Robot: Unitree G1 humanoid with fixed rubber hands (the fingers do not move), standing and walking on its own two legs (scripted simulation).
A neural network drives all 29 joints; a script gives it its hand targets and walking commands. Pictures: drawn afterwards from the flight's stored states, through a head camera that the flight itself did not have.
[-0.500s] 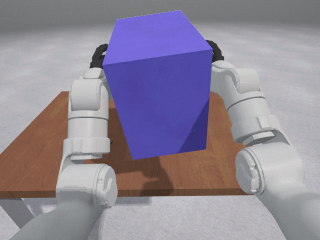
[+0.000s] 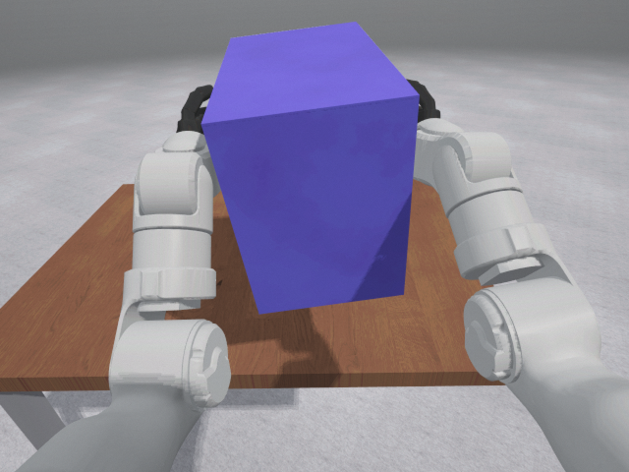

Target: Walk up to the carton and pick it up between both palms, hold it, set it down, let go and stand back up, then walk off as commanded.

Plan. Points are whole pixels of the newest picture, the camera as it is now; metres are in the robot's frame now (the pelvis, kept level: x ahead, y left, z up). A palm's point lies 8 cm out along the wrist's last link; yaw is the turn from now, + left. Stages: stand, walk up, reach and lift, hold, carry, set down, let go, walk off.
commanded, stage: hold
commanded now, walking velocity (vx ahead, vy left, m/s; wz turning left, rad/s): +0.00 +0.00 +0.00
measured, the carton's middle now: (311, 157) +0.39 +0.02 +0.30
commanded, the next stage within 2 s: none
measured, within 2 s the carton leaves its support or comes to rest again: neither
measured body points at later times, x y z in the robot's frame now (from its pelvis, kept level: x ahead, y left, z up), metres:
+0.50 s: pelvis +0.00 +0.00 +0.00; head -0.09 +0.00 +0.44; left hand +0.37 +0.15 +0.33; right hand +0.39 -0.11 +0.32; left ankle +0.04 +0.14 -0.74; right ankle +0.04 -0.10 -0.74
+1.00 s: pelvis +0.00 +0.00 +0.00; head -0.10 +0.00 +0.44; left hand +0.37 +0.15 +0.33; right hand +0.38 -0.11 +0.32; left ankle +0.04 +0.14 -0.74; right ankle +0.04 -0.10 -0.74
